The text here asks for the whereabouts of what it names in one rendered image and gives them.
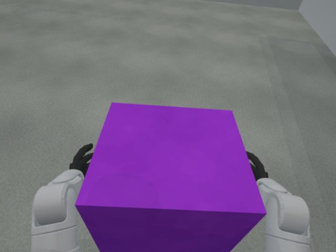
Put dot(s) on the robot right forearm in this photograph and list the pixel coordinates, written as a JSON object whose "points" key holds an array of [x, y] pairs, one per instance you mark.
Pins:
{"points": [[287, 222]]}

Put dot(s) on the robot right hand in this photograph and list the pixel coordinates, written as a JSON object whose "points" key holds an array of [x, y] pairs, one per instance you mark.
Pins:
{"points": [[258, 169]]}

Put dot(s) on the carton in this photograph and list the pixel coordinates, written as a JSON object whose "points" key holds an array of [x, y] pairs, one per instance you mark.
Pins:
{"points": [[169, 179]]}

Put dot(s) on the robot left forearm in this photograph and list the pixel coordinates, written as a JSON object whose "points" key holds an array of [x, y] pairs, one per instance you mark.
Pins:
{"points": [[54, 214]]}

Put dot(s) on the robot left hand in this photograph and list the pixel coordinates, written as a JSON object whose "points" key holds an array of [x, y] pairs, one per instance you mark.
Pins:
{"points": [[80, 161]]}

